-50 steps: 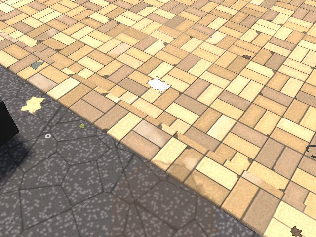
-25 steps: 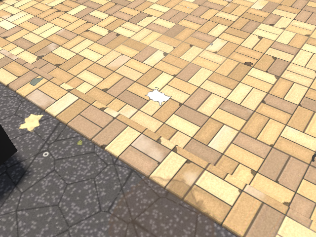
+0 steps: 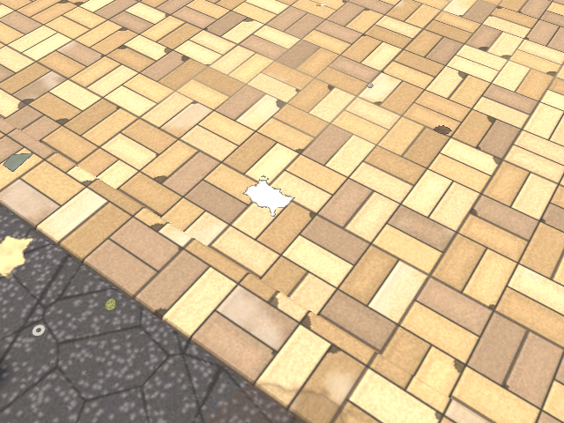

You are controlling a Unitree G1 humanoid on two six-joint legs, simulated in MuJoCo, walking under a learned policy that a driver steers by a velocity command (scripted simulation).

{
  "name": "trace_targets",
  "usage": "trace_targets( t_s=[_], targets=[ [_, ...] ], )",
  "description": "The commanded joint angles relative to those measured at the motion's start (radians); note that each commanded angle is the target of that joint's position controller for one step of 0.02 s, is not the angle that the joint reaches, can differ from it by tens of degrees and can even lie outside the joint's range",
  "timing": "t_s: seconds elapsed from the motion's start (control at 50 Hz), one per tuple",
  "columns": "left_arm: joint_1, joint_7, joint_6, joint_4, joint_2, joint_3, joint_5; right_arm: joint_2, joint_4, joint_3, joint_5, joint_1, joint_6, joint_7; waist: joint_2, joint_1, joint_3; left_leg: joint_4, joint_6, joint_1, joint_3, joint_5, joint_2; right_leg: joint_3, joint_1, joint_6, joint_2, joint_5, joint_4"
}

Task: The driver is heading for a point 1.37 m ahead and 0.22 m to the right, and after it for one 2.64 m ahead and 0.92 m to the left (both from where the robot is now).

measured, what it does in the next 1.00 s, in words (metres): walks ahead: right foot, then left foot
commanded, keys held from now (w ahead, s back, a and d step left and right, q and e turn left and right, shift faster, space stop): w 0.86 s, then w+e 0.14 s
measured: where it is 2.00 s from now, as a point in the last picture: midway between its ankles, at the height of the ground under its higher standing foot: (331, 219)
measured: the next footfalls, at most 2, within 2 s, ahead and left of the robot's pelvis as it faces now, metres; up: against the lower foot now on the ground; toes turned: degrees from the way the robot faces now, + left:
right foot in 0.36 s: +0.39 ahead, -0.13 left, +0.00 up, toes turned -4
left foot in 0.90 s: +0.68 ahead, +0.08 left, +0.00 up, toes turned +5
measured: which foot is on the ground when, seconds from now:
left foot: down 0.00-0.36, up 0.38-0.88, down 0.90-1.00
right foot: up 0.00-0.34, down 0.36-0.92, up 0.94-1.00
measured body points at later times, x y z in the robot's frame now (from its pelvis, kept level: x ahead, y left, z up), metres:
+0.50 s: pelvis +0.29 -0.05 +0.00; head +0.32 -0.07 +0.45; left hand +0.39 +0.21 -0.12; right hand +0.29 -0.31 -0.15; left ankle +0.18 +0.07 -0.64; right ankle +0.35 -0.12 -0.74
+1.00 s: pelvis +0.55 +0.00 -0.01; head +0.59 +0.02 +0.44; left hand +0.51 +0.25 -0.16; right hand +0.71 -0.25 -0.12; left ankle +0.63 +0.07 -0.74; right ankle +0.40 -0.12 -0.66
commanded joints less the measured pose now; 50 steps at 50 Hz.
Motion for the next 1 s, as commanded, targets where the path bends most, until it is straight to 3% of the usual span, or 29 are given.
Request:
trace_targets(
  t_s=[0.02, 0.04, 0.06, 0.08, 0.12, 0.18, 0.2, 0.22, 0.26, 0.3, 0.34, 0.36, 0.38, 0.4, 0.42, 0.44, 0.46, 0.52, 0.6, 0.74, 0.82, 0.86, 0.88, 0.9, 0.92, 0.94, 0.96, 0.98, 1.0],
  targets=[
    [0.08, 0.01, 0.009, -0.044, 0.046, 0.024, 0.006, -0.065, -0.021, -0.007, -0.008, 0.004, -0.022, 0.004, 0.107, 0.026, -0.05, -0.312, 0.164, 0.082, -0.284, -0.003, 0.254, 0.033, -0.131, -0.002, -0.094, 0.071, -0.026],
    [0.06, -0.045, 0.017, -0.046, -0.092, -0.035, 0.177, 0.031, -0.004, 0.019, -0.099, 0.088, -0.049, -0.016, 0.088, 0.015, 0.021, -0.326, 0.186, 0.031, -0.28, -0.067, 0.246, 0.049, -0.178, -0.042, -0.077, 0.114, -0.001],
    [0.047, -0.065, 0.023, -0.055, -0.089, -0.032, 0.177, 0.011, 0.011, 0.014, -0.102, 0.113, -0.055, -0.012, 0.08, 0.017, 0.037, -0.339, 0.194, 0.042, -0.259, -0.09, 0.249, 0.05, -0.25, -0.054, -0.08, 0.15, -0.051],
    [0.004, -0.075, 0.025, -0.072, -0.034, -0.026, 0.154, -0.011, 0.005, 0.013, -0.1, 0.114, -0.061, -0.006, 0.078, 0.012, 0.031, -0.347, 0.201, 0.051, -0.237, -0.09, 0.247, 0.037, -0.293, -0.059, -0.087, 0.211, -0.12],
    [-0.129, -0.073, 0.029, -0.126, 0.031, -0.02, 0.133, -0.028, 0.005, 0.023, -0.092, 0.124, -0.067, 0.007, 0.066, -0.001, 0.009, -0.357, 0.212, 0.048, -0.211, -0.018, 0.25, 0.018, -0.298, -0.037, -0.096, 0.345, -0.287],
    [-0.235, -0.069, 0.052, -0.163, 0.018, -0.035, 0.125, -0.062, 0.031, 0.025, -0.084, 0.214, -0.055, 0.031, 0.073, -0.029, 0.007, -0.343, 0.217, 0.088, -0.146, 0.141, 0.242, -0.024, -0.247, 0.006, -0.058, 0.441, -0.468],
    [-0.255, -0.061, 0.047, -0.184, 0.045, -0.021, 0.046, -0.134, 0.045, -0.006, 0.019, 0.238, -0.034, -0.009, 0.078, -0.021, 0.036, -0.334, 0.128, 0.068, -0.089, 0.189, 0.194, -0.115, -0.158, 0.029, -0.04, 0.464, -0.528],
    [-0.301, -0.058, 0.045, -0.191, 0.037, -0.025, 0.036, -0.123, 0.059, 0.001, 0.022, 0.281, -0.025, -0.021, 0.083, -0.052, 0.034, -0.335, 0.109, 0.076, -0.086, 0.18, 0.191, -0.124, -0.119, 0.041, -0.026, 0.467, -0.549],
    [-0.348, -0.052, 0.051, -0.215, 0.032, -0.023, 0.045, -0.103, 0.077, 0.005, -0.005, 0.322, -0.01, -0.035, 0.1, -0.065, 0.055, -0.314, 0.099, 0.184, -0.113, 0.204, 0.227, -0.112, -0.14, 0.04, -0.018, 0.401, -0.6],
    [-0.333, -0.043, 0.05, -0.224, 0.042, -0.013, 0.058, -0.104, 0.087, -0.003, -0.026, 0.326, 0.002, -0.046, 0.109, -0.046, 0.054, -0.242, 0.095, 0.302, -0.124, 0.3, 0.263, -0.105, -0.144, 0.012, -0.004, 0.279, -0.652],
    [-0.176, -0.031, 0.034, -0.18, 0.064, 0.007, 0.065, -0.115, 0.088, -0.013, -0.032, 0.309, 0.01, -0.053, 0.099, 0.028, -0.02, -0.046, 0.077, 0.358, -0.109, 0.502, 0.261, -0.113, 0.026, -0.028, 0.041, 0.19, -0.732],
    [-0.002, -0.021, 0.021, -0.12, 0.096, 0.024, 0.076, -0.092, 0.084, -0.007, -0.035, 0.315, 0.014, -0.053, 0.057, 0.09, -0.123, 0.165, 0.06, 0.3, -0.068, 0.49, 0.211, -0.107, 0.243, -0.06, 0.042, 0.203, -0.757],
    [0.188, -0.009, 0.01, -0.091, 0.179, 0.045, 0.095, -0.044, 0.046, 0.004, -0.032, 0.336, 0.014, -0.053, -0.064, 0.14, -0.282, 0.484, 0.043, 0.114, -0.013, 0.166, 0.148, 0.144, 0.508, -0.109, -0.196, 0.198, -0.733],
    [0.202, -0.014, 0.021, -0.069, 0.27, 0.07, 0.079, 0.038, 0.041, 0.015, 0.01, 0.452, 0.012, -0.043, -0.327, 0.084, -0.379, 0.784, 0.005, -0.242, -0.004, -0.41, -0.038, 0.589, 0.738, -0.242, -0.387, 0.141, -0.893],
    [0.117, -0.019, 0.034, -0.089, 0.188, 0.058, 0.054, -0.065, 0.051, -0.008, -0.017, 0.369, 0.02, -0.047, -0.119, 0.073, -0.284, 0.846, 0.022, -0.338, -0.116, -0.36, 0.035, 0.563, 0.654, -0.208, -0.325, 0.03, -0.929],
    [0.018, -0.02, 0.033, -0.108, 0.12, 0.039, 0.053, -0.073, 0.023, -0.014, -0.018, 0.268, 0.015, -0.039, -0.053, 0.053, -0.154, 0.829, 0.029, -0.352, -0.116, -0.254, 0.076, 0.414, 0.515, -0.184, -0.285, 0.06, -0.939],
    [-0.031, -0.023, 0.028, -0.109, 0.079, 0.028, 0.058, -0.054, 0.013, -0.011, -0.015, 0.228, 0.012, -0.035, -0.009, 0.029, -0.098, 0.783, 0.026, -0.314, -0.116, -0.184, 0.109, 0.315, 0.402, -0.167, -0.246, 0.169, -0.973],
    [-0.019, -0.018, 0.01, -0.076, 0.041, 0.017, 0.049, -0.022, 0.024, -0.008, -0.041, 0.244, 0.048, -0.024, -0.037, -0.024, -0.058, 0.693, -0.001, -0.212, -0.1, -0.141, 0.136, 0.155, 0.267, -0.14, -0.171, 0.319, -1.021],
    [0.059, -0.019, -0.005, -0.038, 0.072, 0.023, 0.042, -0.025, -0.014, -0.006, -0.045, 0.133, 0.074, -0.014, -0.024, -0.025, -0.005, 0.578, -0.032, -0.312, -0.073, -0.041, 0.155, 0.087, 0.271, -0.162, -0.157, 0.348, -1.08],
    [0.155, -0.014, -0.002, 0.011, 0.074, 0.018, 0.042, -0.015, -0.101, 0.016, -0.033, -0.12, 0.059, -0.006, -0.035, 0.031, 0.057, 0.222, -0.041, -0.292, -0.006, 0.148, 0.134, -0.005, 0.312, -0.151, -0.123, 0.402, -1.102],
    [0.185, -0.002, 0.006, 0.039, 0.09, 0.022, 0.046, -0.04, -0.138, 0.009, -0.033, -0.181, 0.049, -0.008, -0.035, 0.039, 0.079, 0.13, -0.002, -0.278, -0.002, 0.092, 0.117, -0.001, 0.421, -0.146, -0.169, 0.484, -1.064],
    [0.165, 0.005, 0.012, 0.047, 0.106, 0.029, 0.052, -0.052, -0.132, -0.001, -0.032, -0.132, 0.037, -0.013, -0.036, 0.009, 0.059, 0.088, 0.029, -0.201, 0.008, 0.017, 0.092, -0.015, 0.467, -0.128, -0.18, 0.618, -0.983],
    [0.156, 0.006, 0.014, 0.049, 0.106, 0.029, 0.053, -0.063, -0.11, -0.01, -0.034, -0.053, 0.031, -0.02, -0.034, -0.026, 0.018, 0.06, 0.046, -0.075, 0.018, -0.008, 0.06, -0.02, 0.455, -0.115, -0.17, 0.743, -0.881],
    [0.135, 0.004, 0.019, 0.045, 0.099, 0.023, 0.052, -0.086, -0.062, -0.025, -0.038, 0.094, 0.02, -0.028, 0.0, -0.093, -0.06, 0.004, 0.069, 0.125, 0.011, 0.015, 0.051, -0.048, 0.398, -0.091, -0.122, 0.759, -0.71],
    [0.126, 0.0, 0.02, 0.013, 0.067, 0.012, 0.048, -0.161, -0.023, -0.048, -0.061, 0.29, 0.009, -0.041, 0.091, -0.157, -0.201, 0.002, 0.121, 0.398, -0.174, -0.07, 0.222, -0.081, 0.221, -0.07, -0.067, 0.518, -0.43],
    [0.254, -0.006, 0.024, -0.001, -0.033, -0.007, 0.011, -0.26, -0.01, -0.074, -0.06, 0.361, 0.014, -0.041, 0.335, -0.121, -0.34, -0.129, 0.233, 0.665, -0.62, -0.252, 0.49, -0.134, -0.128, -0.026, 0.123, -0.117, -0.074],
    [0.191, 0.002, 0.032, 0.013, 0.076, 0.022, 0.039, -0.194, -0.029, -0.059, -0.032, 0.276, 0.03, -0.038, 0.169, -0.102, -0.273, -0.197, 0.194, 0.566, -0.666, -0.291, 0.47, 0.004, -0.211, -0.043, 0.085, -0.159, 0.012],
    [0.114, -0.003, 0.032, -0.007, 0.084, 0.03, 0.04, -0.134, -0.045, -0.042, -0.027, 0.174, 0.029, -0.035, 0.104, -0.065, -0.142, -0.209, 0.155, 0.423, -0.489, -0.228, 0.429, 0.029, -0.206, -0.053, 0.034, -0.059, -0.013],
    [0.084, -0.005, 0.032, -0.008, 0.057, 0.026, 0.035, -0.083, -0.051, -0.03, -0.033, 0.118, 0.02, -0.034, 0.075, -0.041, -0.082, -0.241, 0.128, 0.317, -0.374, -0.087, 0.392, 0.029, -0.166, -0.05, 0.0, 0.01, -0.056]
  ],
)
